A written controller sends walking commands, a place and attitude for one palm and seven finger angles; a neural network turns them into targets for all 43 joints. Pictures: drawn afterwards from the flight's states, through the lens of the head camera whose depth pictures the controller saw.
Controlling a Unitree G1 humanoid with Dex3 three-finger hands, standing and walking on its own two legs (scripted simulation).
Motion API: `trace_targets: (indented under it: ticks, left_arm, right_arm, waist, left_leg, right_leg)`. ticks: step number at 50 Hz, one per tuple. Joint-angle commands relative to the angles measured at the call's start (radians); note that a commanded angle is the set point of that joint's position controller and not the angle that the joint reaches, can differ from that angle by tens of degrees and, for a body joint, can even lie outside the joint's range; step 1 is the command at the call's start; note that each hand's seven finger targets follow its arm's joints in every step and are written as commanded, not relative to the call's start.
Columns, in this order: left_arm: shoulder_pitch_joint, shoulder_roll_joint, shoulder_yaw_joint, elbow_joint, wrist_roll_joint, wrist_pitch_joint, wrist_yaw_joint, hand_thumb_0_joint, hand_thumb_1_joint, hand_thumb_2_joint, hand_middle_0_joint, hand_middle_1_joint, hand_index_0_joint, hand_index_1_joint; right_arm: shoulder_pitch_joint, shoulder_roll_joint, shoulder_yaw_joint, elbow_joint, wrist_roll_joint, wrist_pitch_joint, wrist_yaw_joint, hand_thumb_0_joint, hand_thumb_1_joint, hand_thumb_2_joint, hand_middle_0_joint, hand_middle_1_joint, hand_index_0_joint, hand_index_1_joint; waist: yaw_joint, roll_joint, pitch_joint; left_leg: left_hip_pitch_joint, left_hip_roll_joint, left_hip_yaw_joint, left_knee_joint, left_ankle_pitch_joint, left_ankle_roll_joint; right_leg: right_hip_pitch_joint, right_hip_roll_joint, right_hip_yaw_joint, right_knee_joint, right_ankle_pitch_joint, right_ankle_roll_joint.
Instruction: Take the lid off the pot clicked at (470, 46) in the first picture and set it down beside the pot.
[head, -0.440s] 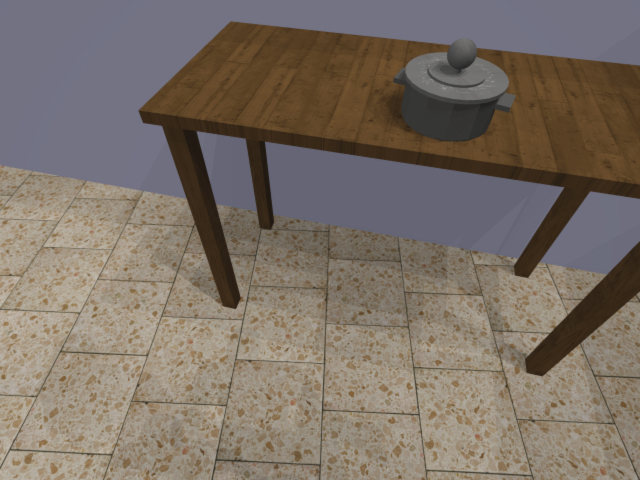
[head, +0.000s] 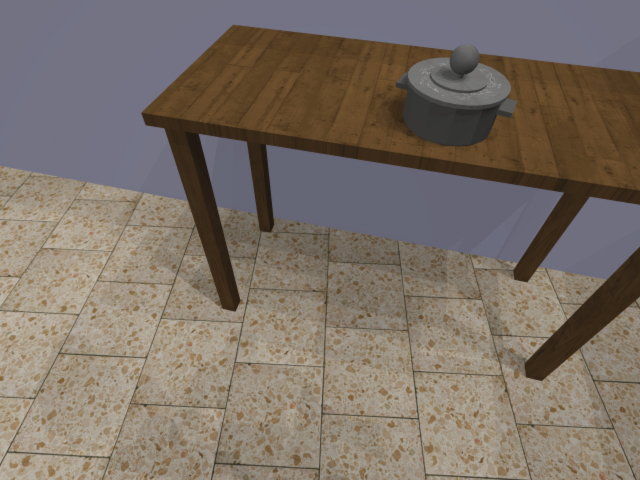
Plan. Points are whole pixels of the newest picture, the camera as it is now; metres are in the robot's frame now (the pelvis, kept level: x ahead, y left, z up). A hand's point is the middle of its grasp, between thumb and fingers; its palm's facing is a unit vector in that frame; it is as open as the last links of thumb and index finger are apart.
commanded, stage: look at it before walking up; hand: left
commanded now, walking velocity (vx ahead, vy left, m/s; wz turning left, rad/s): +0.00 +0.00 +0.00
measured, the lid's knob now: (464, 59) +0.79 -0.22 +0.17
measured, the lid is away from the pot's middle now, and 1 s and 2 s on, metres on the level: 0.00 0.00 0.00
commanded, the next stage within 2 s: turn to face it in 0.20 s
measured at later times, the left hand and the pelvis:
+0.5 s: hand out of the picture +0.07 +0.23 -0.16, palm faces -0.03 -0.95 -0.30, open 7.4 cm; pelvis +0.01 +0.00 +0.00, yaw -2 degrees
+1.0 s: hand out of the picture +0.07 +0.17 -0.17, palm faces -0.15 -0.96 -0.23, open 7.4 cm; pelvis +0.01 -0.03 -0.01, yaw -11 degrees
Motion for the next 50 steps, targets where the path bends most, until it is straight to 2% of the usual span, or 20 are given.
trace_targets:
  ticks: [1,5,11,15,19,21,23,25,32,39,40,41,42,43,44,45,46,47,48,50]
  left_arm:
    - [-0.014,0.190,0.036,-0.051,0.003,-0.026,0.008,0.000,0.900,0.900,-0.200,-0.300,-0.200,-0.300]
    - [-0.012,0.187,0.035,-0.046,0.004,-0.024,0.009,0.000,0.900,0.900,-0.200,-0.300,-0.200,-0.300]
    - [-0.004,0.183,0.036,-0.041,0.003,-0.026,0.009,0.000,0.900,0.900,-0.200,-0.300,-0.200,-0.300]
    - [-0.001,0.183,0.036,-0.040,0.003,-0.027,0.010,0.000,0.900,0.900,-0.200,-0.300,-0.200,-0.300]
    - [-0.002,0.183,0.037,-0.042,0.004,-0.024,0.009,0.000,0.900,0.900,-0.200,-0.300,-0.200,-0.300]
    - [0.003,0.170,0.038,-0.044,0.003,-0.019,0.008,0.000,0.900,0.900,-0.200,-0.300,-0.200,-0.300]
    - [0.024,0.139,0.035,-0.045,0.003,-0.010,0.010,0.000,0.900,0.900,-0.200,-0.300,-0.200,-0.300]
    - [0.037,0.109,0.032,-0.046,0.003,0.001,0.011,0.000,0.900,0.900,-0.200,-0.300,-0.200,-0.300]
    - [0.068,0.091,0.045,-0.080,0.007,0.014,0.010,0.000,0.900,0.900,-0.200,-0.300,-0.200,-0.300]
    - [0.090,0.066,0.058,-0.115,0.010,0.018,0.009,0.000,0.900,0.900,-0.200,-0.300,-0.200,-0.300]
    - [0.107,0.062,0.062,-0.116,0.012,0.019,0.004,0.000,0.900,0.900,-0.200,-0.300,-0.200,-0.300]
    - [0.115,0.054,0.065,-0.123,0.014,0.023,-0.004,0.000,0.900,0.900,-0.200,-0.300,-0.200,-0.300]
    - [0.116,0.047,0.068,-0.136,0.018,0.025,-0.012,0.000,0.900,0.900,-0.200,-0.300,-0.200,-0.300]
    - [0.113,0.035,0.071,-0.148,0.021,0.026,-0.019,0.000,0.900,0.900,-0.200,-0.300,-0.200,-0.300]
    - [0.094,0.016,0.078,-0.162,0.021,0.028,-0.027,0.000,0.900,0.900,-0.200,-0.300,-0.200,-0.300]
    - [0.054,0.009,0.082,-0.182,0.024,0.028,-0.035,0.000,0.900,0.900,-0.200,-0.300,-0.200,-0.300]
    - [0.040,0.004,0.085,-0.191,0.025,0.024,-0.042,0.000,0.900,0.900,-0.200,-0.300,-0.200,-0.300]
    - [0.035,-0.005,0.086,-0.194,0.024,0.018,-0.049,0.000,0.900,0.900,-0.200,-0.300,-0.200,-0.300]
    - [0.040,-0.015,0.087,-0.196,0.022,0.014,-0.055,0.000,0.900,0.900,-0.200,-0.300,-0.200,-0.300]
    - [0.110,-0.038,0.087,-0.172,0.017,0.008,-0.060,0.000,0.900,0.900,-0.200,-0.300,-0.200,-0.300]
  right_arm:
    - [-0.022,-0.184,-0.037,-0.054,0.006,-0.017,-0.013,0.000,-0.900,-0.900,0.200,0.300,0.200,0.300]
    - [-0.018,-0.182,-0.036,-0.051,0.006,-0.017,-0.014,0.000,-0.900,-0.900,0.200,0.300,0.200,0.300]
    - [-0.011,-0.180,-0.036,-0.049,0.007,-0.019,-0.015,0.000,-0.900,-0.900,0.200,0.300,0.200,0.300]
    - [-0.011,-0.177,-0.037,-0.046,0.008,-0.018,-0.016,0.000,-0.900,-0.900,0.200,0.300,0.200,0.300]
    - [-0.007,-0.178,-0.039,-0.045,0.006,-0.017,-0.018,0.000,-0.900,-0.900,0.200,0.300,0.200,0.300]
    - [0.002,-0.164,-0.038,-0.047,0.004,-0.015,-0.020,0.000,-0.900,-0.900,0.200,0.300,0.200,0.300]
    - [0.025,-0.130,-0.034,-0.048,0.005,-0.010,-0.022,0.000,-0.900,-0.900,0.200,0.300,0.200,0.300]
    - [0.044,-0.096,-0.031,-0.048,0.004,-0.005,-0.024,0.000,-0.900,-0.900,0.200,0.300,0.200,0.300]
    - [0.069,-0.081,-0.049,-0.082,0.004,0.004,-0.030,0.000,-0.900,-0.900,0.200,0.300,0.200,0.300]
    - [0.096,-0.057,-0.064,-0.107,0.004,0.009,-0.032,0.000,-0.900,-0.900,0.200,0.300,0.200,0.300]
    - [0.110,-0.058,-0.066,-0.106,0.000,0.010,-0.031,0.000,-0.900,-0.900,0.200,0.300,0.200,0.300]
    - [0.117,-0.070,-0.073,-0.109,-0.004,0.011,-0.028,0.000,-0.900,-0.900,0.200,0.300,0.200,0.300]
    - [0.128,-0.088,-0.082,-0.112,-0.009,0.011,-0.026,0.000,-0.900,-0.900,0.200,0.300,0.200,0.300]
    - [0.143,-0.114,-0.093,-0.115,-0.010,0.009,-0.025,0.000,-0.900,-0.900,0.200,0.300,0.200,0.300]
    - [0.152,-0.149,-0.107,-0.114,-0.010,0.001,-0.027,0.000,-0.900,-0.900,0.200,0.300,0.200,0.300]
    - [0.161,-0.151,-0.112,-0.118,-0.012,-0.009,-0.027,0.000,-0.900,-0.900,0.200,0.300,0.200,0.300]
    - [0.164,-0.145,-0.113,-0.115,-0.015,-0.016,-0.027,0.000,-0.900,-0.900,0.200,0.300,0.200,0.300]
    - [0.170,-0.137,-0.113,-0.111,-0.018,-0.021,-0.029,0.000,-0.900,-0.900,0.200,0.300,0.200,0.300]
    - [0.169,-0.130,-0.113,-0.109,-0.020,-0.025,-0.029,0.000,-0.900,-0.900,0.200,0.300,0.200,0.300]
    - [0.139,-0.127,-0.112,-0.108,-0.023,-0.024,-0.029,0.000,-0.900,-0.900,0.200,0.300,0.200,0.300]
  waist:
    - [0.001,0.011,-0.067]
    - [0.000,0.013,-0.054]
    - [0.000,0.014,-0.079]
    - [0.002,0.001,-0.069]
    - [-0.001,0.014,-0.049]
    - [-0.002,0.018,-0.049]
    - [-0.002,0.017,-0.066]
    - [-0.004,0.014,-0.055]
    - [-0.002,0.015,-0.041]
    - [-0.001,0.026,-0.026]
    - [-0.002,0.019,-0.043]
    - [0.000,0.038,-0.027]
    - [-0.003,0.061,-0.002]
    - [-0.012,0.110,0.012]
    - [-0.022,0.186,0.034]
    - [-0.034,0.182,0.058]
    - [-0.032,0.150,0.081]
    - [-0.033,0.120,0.087]
    - [-0.028,0.105,0.085]
    - [0.004,0.119,0.070]
  left_leg:
    - [0.018,0.106,-0.090,-0.049,0.123,0.033]
    - [0.015,0.106,-0.092,-0.056,0.123,0.033]
    - [0.033,0.109,-0.090,-0.053,0.163,0.033]
    - [0.032,0.108,-0.088,-0.050,0.166,0.032]
    - [0.037,0.111,-0.077,-0.054,0.133,0.029]
    - [0.040,0.114,-0.064,-0.039,0.141,0.026]
    - [0.047,0.116,-0.050,-0.023,0.140,0.021]
    - [0.034,0.120,-0.038,-0.014,0.127,0.019]
    - [0.015,0.134,-0.009,0.034,0.087,0.024]
    - [-0.029,0.140,-0.005,0.060,-0.026,0.036]
    - [-0.020,0.149,-0.013,0.044,-0.149,0.043]
    - [-0.023,0.166,-0.043,0.007,-0.312,0.058]
    - [-0.019,0.195,-0.088,-0.035,-0.441,0.080]
    - [-0.018,0.258,-0.166,-0.099,-0.528,0.117]
    - [-0.049,0.367,-0.251,-0.184,-0.579,0.170]
    - [-0.029,0.416,-0.282,-0.223,-0.523,0.201]
    - [0.002,0.416,-0.255,-0.216,-0.465,0.202]
    - [0.013,0.408,-0.202,-0.194,-0.407,0.189]
    - [-0.009,0.397,-0.160,-0.178,-0.368,0.175]
    - [-0.079,0.356,-0.045,-0.104,-0.294,0.133]
  right_leg:
    - [0.005,-0.116,0.102,-0.073,0.116,-0.018]
    - [0.005,-0.115,0.100,-0.076,0.114,-0.017]
    - [0.025,-0.118,0.095,-0.069,0.160,-0.016]
    - [0.025,-0.119,0.095,-0.073,0.172,-0.016]
    - [-0.001,-0.114,0.108,-0.080,0.147,-0.020]
    - [-0.010,-0.110,0.118,-0.064,0.175,-0.021]
    - [-0.020,-0.105,0.126,-0.044,0.189,-0.019]
    - [-0.037,-0.100,0.128,-0.025,0.189,-0.014]
    - [-0.095,-0.079,0.153,0.044,0.203,-0.021]
    - [-0.145,-0.055,0.180,0.085,0.131,-0.034]
    - [-0.150,-0.038,0.176,0.090,-0.006,-0.036]
    - [-0.189,-0.014,0.167,0.094,-0.188,-0.038]
    - [-0.249,0.017,0.146,0.128,-0.300,-0.035]
    - [-0.291,0.051,0.088,0.229,-0.307,-0.026]
    - [-0.312,0.044,0.006,0.404,-0.246,-0.010]
    - [-0.378,0.000,0.002,0.492,-0.273,-0.006]
    - [-0.427,-0.032,0.015,0.497,-0.270,-0.006]
    - [-0.426,-0.054,0.006,0.462,-0.263,-0.007]
    - [-0.386,-0.066,-0.008,0.421,-0.247,-0.009]
    - [-0.223,-0.057,-0.054,0.284,-0.221,-0.014]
